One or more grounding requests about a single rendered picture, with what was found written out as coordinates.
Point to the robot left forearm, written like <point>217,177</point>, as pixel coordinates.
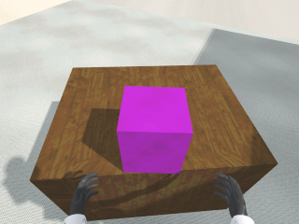
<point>75,219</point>

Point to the carton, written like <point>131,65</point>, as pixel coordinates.
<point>154,129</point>

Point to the pedestal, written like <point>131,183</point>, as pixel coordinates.
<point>82,139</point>

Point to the left robot hand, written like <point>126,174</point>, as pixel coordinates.
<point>81,194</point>

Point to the right robot hand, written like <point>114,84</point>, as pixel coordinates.
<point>234,197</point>

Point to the robot right forearm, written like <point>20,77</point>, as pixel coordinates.
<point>241,219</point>

